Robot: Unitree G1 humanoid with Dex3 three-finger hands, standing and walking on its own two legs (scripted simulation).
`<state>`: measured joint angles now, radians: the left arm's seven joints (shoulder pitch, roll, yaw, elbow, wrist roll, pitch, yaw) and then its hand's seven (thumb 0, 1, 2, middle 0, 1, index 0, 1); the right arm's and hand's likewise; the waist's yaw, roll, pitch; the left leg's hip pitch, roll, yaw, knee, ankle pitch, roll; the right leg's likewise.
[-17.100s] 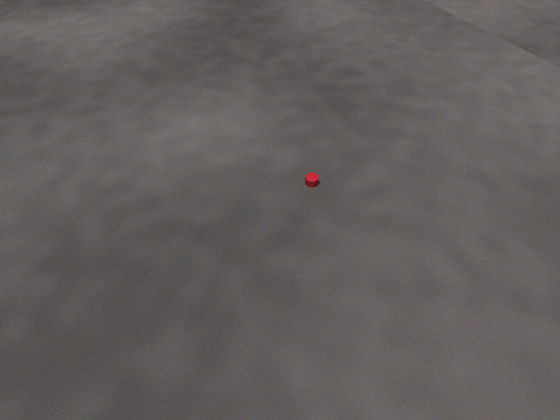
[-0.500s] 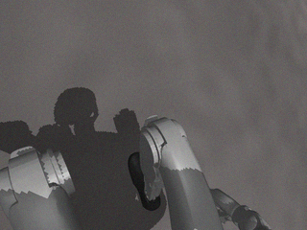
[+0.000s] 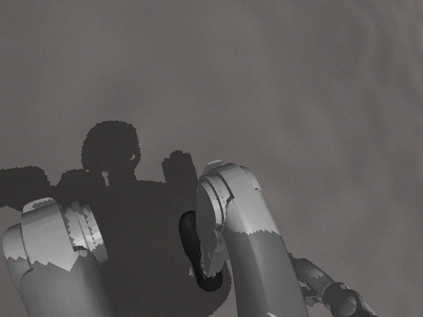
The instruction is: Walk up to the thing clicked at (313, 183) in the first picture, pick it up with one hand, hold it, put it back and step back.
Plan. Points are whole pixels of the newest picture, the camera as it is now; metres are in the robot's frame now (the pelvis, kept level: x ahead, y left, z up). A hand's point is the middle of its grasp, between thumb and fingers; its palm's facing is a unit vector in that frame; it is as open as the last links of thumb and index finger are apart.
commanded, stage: settle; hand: left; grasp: from above
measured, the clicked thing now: out of the picture +0.41 +0.38 -0.27
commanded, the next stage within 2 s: lift in 0.86 s
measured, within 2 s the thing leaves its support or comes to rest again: leaves its support in 0.28 s
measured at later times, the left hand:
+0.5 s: hand out of the picture +0.39 +0.38 -0.20, palm faces -0.39 -0.17 -0.91, open 8.4 cm
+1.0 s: hand out of the picture +0.39 +0.38 -0.13, palm faces -0.42 -0.14 -0.90, open 8.4 cm
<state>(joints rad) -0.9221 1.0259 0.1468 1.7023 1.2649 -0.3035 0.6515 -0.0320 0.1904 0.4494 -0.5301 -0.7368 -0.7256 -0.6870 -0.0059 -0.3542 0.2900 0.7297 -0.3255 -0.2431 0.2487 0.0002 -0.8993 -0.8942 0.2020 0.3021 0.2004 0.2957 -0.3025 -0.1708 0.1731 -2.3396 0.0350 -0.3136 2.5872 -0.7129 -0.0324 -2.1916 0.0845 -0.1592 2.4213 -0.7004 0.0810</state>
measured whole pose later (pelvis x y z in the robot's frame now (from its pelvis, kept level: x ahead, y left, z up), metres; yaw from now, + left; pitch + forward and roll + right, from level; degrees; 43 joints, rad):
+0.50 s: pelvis +0.00 +0.00 +0.01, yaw +2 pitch +28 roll -14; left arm -0.86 0.90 0.14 1.47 1.21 -0.22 0.50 -0.04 0.20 0.36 -0.58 -0.70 -0.80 -0.61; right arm 0.05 -0.31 0.19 0.73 -0.24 -0.20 0.28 0.00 -0.91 -0.89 0.20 0.30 0.20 0.30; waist -0.24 -0.09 0.05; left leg -2.38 0.02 -0.27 2.54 -0.69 -0.02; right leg -2.22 0.06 -0.13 2.40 -0.71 0.07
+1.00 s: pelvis -0.01 -0.01 +0.03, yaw +5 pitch +31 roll -10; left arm -0.86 0.83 0.13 1.33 1.22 -0.26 0.31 -0.04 0.16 0.41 -0.61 -0.68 -0.82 -0.60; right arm 0.12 -0.31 0.10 0.70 -0.15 -0.06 0.19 0.00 -0.91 -0.89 0.20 0.30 0.20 0.30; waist -0.20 -0.02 -0.01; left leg -2.35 0.02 -0.20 2.44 -0.64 -0.02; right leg -2.22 0.03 -0.09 2.35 -0.68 0.06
